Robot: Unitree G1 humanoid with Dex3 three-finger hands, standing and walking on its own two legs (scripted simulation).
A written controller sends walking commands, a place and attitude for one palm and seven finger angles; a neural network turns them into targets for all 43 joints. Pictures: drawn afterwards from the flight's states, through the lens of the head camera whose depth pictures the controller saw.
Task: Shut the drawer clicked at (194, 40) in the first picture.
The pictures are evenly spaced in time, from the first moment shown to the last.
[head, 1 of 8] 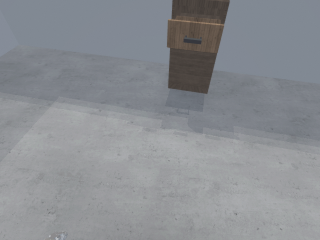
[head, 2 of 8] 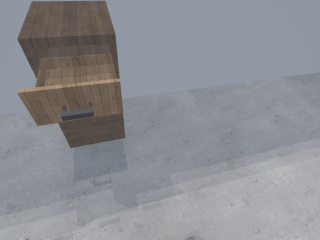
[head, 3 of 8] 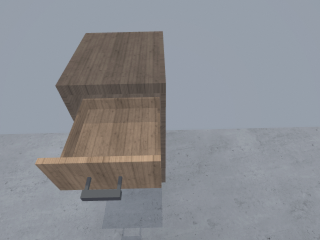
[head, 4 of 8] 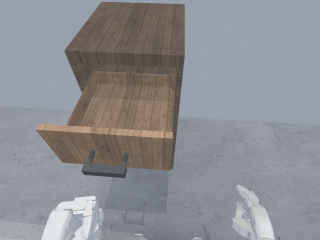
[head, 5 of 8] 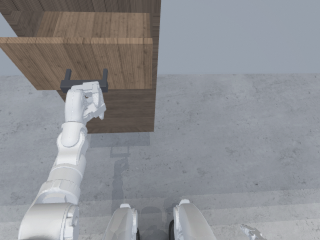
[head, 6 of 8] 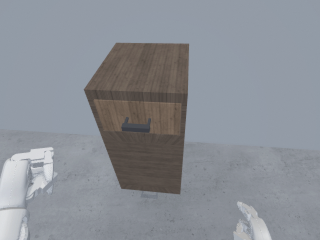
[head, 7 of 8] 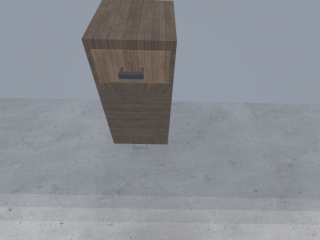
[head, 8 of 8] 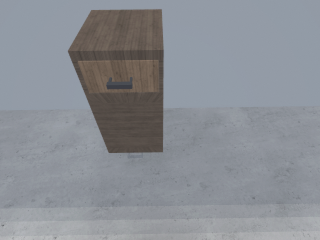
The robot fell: no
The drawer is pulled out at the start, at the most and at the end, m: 0.29 0.29 0.00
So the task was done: yes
